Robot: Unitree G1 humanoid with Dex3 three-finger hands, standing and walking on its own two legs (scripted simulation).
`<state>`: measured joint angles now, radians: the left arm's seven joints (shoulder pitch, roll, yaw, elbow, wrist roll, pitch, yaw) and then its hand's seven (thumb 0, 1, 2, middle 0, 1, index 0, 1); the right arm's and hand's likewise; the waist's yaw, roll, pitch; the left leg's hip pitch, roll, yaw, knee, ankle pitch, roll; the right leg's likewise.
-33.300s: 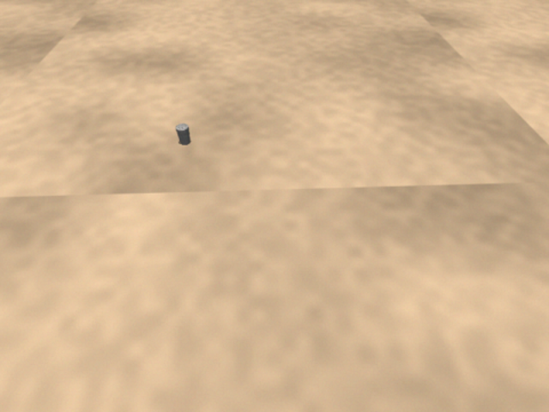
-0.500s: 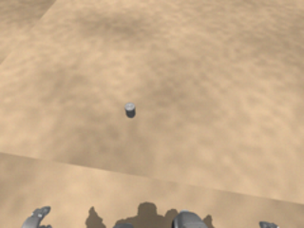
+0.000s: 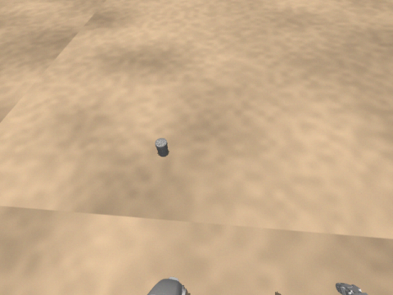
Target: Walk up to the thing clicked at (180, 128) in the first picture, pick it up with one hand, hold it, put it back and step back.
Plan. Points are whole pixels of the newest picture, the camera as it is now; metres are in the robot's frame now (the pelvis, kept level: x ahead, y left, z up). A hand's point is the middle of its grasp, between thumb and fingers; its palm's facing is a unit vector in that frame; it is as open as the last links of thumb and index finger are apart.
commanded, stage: step back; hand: left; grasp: from the side
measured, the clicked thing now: (162, 148) +1.05 +0.28 -0.71
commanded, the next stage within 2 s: stand in 1.04 s
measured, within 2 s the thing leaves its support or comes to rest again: neither
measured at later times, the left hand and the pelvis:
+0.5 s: hand out of the picture +0.04 +0.27 -0.15, palm faces +0.09 -0.92 -0.37, open 7.4 cm; pelvis -0.01 +0.00 +0.00, yaw +5 degrees
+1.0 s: hand out of the picture +0.11 +0.30 -0.14, palm faces +0.10 -0.93 -0.36, open 7.4 cm; pelvis +0.03 +0.03 +0.01, yaw +5 degrees
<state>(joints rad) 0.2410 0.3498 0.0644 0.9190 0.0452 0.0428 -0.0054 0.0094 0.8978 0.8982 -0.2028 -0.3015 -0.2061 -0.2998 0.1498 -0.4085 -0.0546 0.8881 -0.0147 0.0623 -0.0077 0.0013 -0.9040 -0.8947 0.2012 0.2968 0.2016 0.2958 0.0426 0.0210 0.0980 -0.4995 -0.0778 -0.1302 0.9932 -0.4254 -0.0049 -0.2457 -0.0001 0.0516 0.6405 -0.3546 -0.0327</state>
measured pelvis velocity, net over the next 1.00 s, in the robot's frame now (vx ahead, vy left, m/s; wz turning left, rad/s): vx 0.03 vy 0.03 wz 0.09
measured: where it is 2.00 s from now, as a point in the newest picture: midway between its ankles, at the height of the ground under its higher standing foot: outside the picture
